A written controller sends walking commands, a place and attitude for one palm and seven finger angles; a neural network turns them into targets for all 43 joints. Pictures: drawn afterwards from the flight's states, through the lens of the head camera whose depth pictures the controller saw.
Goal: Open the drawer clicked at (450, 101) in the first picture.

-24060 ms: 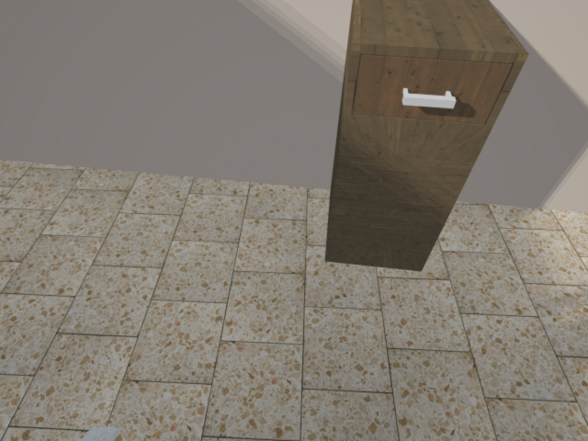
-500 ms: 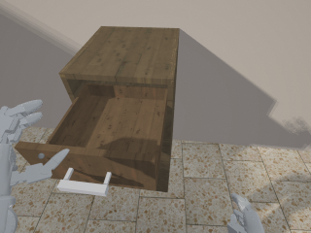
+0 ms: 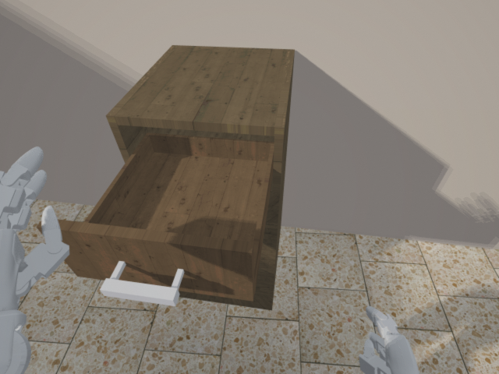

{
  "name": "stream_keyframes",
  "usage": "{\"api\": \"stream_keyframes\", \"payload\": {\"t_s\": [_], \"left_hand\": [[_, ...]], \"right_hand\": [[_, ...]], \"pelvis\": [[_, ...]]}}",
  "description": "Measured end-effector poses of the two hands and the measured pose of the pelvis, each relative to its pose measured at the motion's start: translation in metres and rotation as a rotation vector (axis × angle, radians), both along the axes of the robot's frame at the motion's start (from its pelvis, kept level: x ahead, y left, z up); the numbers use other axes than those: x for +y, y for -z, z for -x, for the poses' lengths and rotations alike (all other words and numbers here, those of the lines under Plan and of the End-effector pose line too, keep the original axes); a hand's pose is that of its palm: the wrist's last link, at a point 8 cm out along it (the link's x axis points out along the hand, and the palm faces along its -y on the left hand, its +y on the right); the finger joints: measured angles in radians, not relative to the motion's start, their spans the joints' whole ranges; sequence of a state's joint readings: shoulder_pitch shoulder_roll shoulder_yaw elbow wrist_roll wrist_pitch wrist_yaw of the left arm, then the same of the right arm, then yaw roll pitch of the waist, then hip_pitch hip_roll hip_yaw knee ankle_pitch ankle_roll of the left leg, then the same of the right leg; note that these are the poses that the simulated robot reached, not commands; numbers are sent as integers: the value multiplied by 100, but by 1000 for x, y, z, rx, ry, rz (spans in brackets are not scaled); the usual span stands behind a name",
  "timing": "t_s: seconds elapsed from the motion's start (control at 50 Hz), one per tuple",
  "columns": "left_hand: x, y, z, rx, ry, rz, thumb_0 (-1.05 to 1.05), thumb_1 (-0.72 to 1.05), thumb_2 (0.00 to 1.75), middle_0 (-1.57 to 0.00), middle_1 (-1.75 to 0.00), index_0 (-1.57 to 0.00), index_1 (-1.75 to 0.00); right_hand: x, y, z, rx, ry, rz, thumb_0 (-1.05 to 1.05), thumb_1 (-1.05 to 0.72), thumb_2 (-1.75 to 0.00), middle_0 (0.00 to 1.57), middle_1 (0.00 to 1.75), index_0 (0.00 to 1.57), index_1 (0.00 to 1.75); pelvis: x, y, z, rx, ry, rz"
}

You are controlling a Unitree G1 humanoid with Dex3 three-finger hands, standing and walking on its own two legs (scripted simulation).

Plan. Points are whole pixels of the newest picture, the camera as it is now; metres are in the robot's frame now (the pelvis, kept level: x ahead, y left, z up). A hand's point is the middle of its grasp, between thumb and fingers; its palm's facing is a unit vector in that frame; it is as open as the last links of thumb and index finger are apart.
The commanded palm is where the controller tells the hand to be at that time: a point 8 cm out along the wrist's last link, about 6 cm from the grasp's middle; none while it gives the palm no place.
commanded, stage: step back with the hand held close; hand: left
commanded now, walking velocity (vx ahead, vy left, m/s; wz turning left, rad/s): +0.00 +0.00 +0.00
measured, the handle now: (145, 281) +0.25 +0.22 +0.01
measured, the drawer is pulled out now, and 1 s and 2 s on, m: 0.30 0.30 0.30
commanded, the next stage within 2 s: stop stepping back and stand still in 1.34 s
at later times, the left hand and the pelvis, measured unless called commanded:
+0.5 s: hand (39, 281) +0.15 +0.26 +0.18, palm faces +0.37 -0.75 -0.54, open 7.4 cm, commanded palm +0.08 +0.30 +0.20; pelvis -0.04 +0.02 -0.01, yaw +1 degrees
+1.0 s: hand (4, 321) +0.11 +0.26 +0.18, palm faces +0.42 -0.75 -0.50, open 7.4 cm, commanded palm +0.03 +0.30 +0.20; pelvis -0.09 +0.02 -0.02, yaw +1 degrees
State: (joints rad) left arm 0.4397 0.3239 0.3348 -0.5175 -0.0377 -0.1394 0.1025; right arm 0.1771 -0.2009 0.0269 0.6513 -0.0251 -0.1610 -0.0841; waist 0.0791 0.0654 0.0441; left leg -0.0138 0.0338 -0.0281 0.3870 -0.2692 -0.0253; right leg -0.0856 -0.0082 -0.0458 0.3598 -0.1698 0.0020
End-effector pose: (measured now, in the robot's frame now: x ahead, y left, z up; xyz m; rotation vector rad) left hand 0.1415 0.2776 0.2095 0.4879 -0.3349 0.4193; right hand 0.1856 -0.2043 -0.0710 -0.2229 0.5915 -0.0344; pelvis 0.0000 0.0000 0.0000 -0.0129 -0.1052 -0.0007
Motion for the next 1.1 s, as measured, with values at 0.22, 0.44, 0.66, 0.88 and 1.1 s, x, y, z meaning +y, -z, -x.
{"api": "stream_keyframes", "payload": {"t_s": [0.22, 0.44, 0.66, 0.88, 1.1], "left_hand": [[-1, -1, 0, 59, 59, -105, 1, 89, 90, -21, -30, -21, -30], [14, 7, 22, 117, 67, -163, 1, 89, 90, -22, -30, -22, -30], [10, 5, 50, 0, 64, -155, 1, 89, 90, -22, -30, -22, -30], [26, 5, 62, -33, 60, -156, 1, 89, 90, -22, -30, -22, -30], [18, 10, 93, -6, 108, -140, 1, 89, 90, -22, -30, -22, -30]], "right_hand": [[-17, 5, 17, 72, 65, 26, 1, -90, -90, 20, 30, 21, 30], [-20, 11, 45, 114, 125, 63, 1, -90, -90, 20, 30, 20, 30], [-9, 11, 68, 76, 88, 53, 1, -90, -90, 20, 30, 21, 30], [-11, 8, 102, 104, 139, 93, 1, -90, -90, 20, 30, 21, 30], [-8, 8, 109, 100, 89, 87, 1, -90, -90, 20, 30, 21, 30]], "pelvis": [[5, 2, 15, 108, -14, 5], [17, 8, 37, 134, -14, -12], [13, 17, 62, 134, -13, -8], [22, 15, 77, 138, -34, 8], [22, 16, 108, 157, -40, 11]]}}
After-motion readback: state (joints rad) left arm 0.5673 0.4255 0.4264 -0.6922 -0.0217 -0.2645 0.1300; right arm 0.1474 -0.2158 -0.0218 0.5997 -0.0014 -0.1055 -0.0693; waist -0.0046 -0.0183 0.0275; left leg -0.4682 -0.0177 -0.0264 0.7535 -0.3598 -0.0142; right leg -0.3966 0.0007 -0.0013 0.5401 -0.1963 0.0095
